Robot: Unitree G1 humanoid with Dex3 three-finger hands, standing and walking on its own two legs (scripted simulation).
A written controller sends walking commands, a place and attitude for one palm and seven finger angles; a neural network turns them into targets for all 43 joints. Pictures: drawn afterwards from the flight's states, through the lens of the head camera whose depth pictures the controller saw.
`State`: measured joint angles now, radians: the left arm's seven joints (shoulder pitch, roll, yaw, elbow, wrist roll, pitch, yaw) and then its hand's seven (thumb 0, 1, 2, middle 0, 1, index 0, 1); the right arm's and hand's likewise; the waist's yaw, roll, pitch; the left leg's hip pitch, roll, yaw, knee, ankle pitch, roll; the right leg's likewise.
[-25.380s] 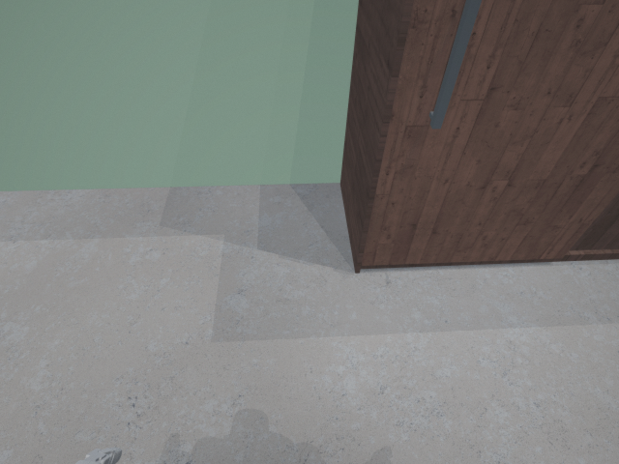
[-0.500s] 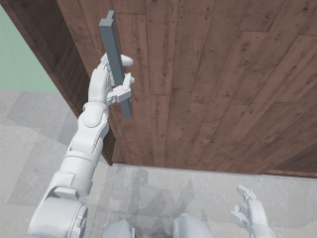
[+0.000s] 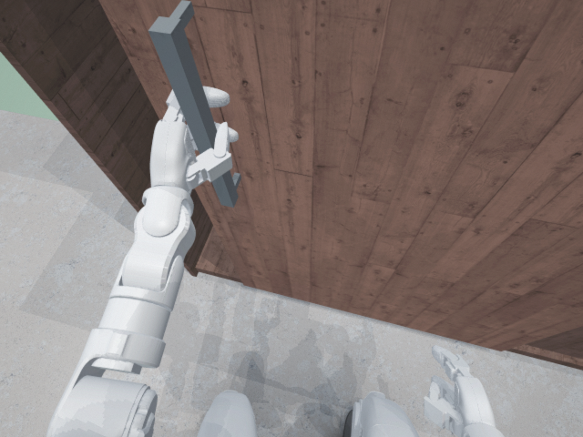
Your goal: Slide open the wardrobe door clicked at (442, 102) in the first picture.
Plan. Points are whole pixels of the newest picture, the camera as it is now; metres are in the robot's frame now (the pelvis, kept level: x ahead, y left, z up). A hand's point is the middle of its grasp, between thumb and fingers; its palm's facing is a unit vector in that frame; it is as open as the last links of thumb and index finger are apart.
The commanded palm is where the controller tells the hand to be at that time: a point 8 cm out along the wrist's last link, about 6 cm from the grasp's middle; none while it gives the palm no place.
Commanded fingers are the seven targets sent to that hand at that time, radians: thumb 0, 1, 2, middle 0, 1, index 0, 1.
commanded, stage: step sideways, sliding the door along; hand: left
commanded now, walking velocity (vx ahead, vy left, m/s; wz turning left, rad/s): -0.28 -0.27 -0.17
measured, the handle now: (212, 127) +0.45 +0.19 +0.11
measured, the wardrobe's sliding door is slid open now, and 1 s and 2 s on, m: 0.19 0.61 0.66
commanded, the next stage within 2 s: stop walking and hold the door there in 1.68 s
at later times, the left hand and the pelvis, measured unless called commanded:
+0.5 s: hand (400, 193) +0.38 -0.06 +0.11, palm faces +0.06 -0.99 -0.16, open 6.1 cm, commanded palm +0.35 -0.06 +0.13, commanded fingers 0.00 0.90 0.90 -0.45 -1.40 -0.45 -1.40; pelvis +0.03 -0.17 +0.00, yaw -1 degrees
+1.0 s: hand out of the picture +0.35 -0.25 +0.12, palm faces -0.08 -0.98 -0.16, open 6.2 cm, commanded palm +0.34 -0.23 +0.13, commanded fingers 0.00 0.90 0.90 -0.45 -1.40 -0.45 -1.40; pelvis -0.03 -0.33 +0.00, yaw -8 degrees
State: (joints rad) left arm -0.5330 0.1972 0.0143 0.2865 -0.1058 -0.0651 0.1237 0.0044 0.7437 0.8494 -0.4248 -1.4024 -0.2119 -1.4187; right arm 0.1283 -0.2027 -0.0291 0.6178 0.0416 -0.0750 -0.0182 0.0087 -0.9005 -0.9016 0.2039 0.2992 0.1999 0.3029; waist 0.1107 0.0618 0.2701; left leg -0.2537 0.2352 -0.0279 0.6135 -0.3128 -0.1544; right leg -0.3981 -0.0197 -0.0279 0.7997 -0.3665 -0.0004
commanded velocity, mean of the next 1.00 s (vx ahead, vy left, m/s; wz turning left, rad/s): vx -0.16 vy -0.28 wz -0.13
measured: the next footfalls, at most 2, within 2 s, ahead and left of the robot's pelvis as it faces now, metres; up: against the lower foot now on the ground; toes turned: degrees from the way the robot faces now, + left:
right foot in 0.02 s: +0.08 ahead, -0.14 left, +0.00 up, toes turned -2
left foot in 0.22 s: +0.03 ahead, +0.08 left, +0.00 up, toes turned +10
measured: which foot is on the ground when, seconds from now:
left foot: down 0.00-0.04, up 0.06-0.20, down 0.22-0.48, up 0.50-0.72, down 0.74-1.00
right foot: up 0.00-0.00, down 0.02-0.22, up 0.24-0.46, down 0.48-0.74, up 0.76-0.98, down 1.00-1.00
